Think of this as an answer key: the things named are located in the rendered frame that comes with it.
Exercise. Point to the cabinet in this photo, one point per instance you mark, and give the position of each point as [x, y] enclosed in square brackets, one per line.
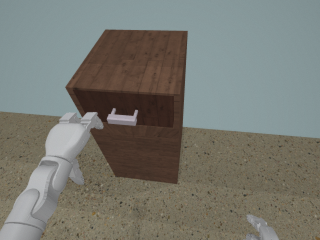
[150, 62]

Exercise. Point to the robot left forearm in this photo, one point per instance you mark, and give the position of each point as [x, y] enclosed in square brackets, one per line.
[37, 203]

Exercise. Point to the drawer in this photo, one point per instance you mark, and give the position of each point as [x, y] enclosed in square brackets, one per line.
[153, 110]

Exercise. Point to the robot right hand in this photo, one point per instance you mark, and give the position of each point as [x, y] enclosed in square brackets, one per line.
[265, 232]

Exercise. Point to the robot left hand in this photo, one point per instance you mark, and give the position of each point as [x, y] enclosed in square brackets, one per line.
[69, 137]

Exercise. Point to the handle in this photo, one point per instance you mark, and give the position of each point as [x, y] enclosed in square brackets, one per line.
[122, 119]

